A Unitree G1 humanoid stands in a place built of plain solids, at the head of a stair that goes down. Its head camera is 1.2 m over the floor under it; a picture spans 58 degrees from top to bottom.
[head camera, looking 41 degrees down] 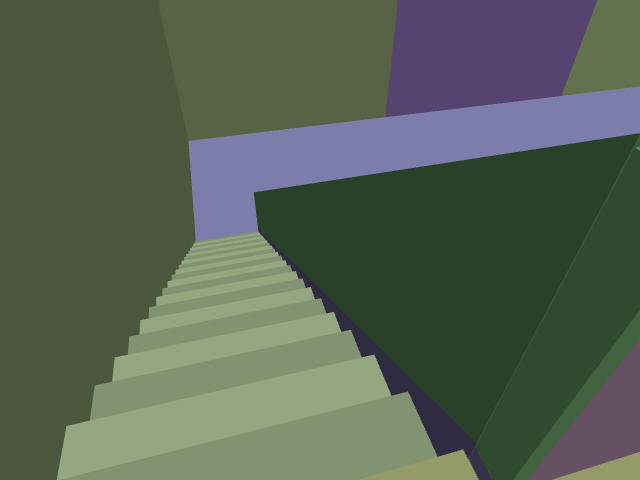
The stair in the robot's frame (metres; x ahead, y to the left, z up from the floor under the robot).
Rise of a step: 0.20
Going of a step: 0.30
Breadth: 1.24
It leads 15 degrees to the left of straight ahead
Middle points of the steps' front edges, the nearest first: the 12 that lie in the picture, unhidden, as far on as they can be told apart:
0.65 0.29 -0.20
0.93 0.36 -0.41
1.22 0.44 -0.61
1.51 0.51 -0.82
1.80 0.59 -1.02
2.09 0.67 -1.22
2.38 0.74 -1.43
2.67 0.82 -1.63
2.96 0.90 -1.84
3.24 0.97 -2.04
3.53 1.05 -2.25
3.82 1.13 -2.45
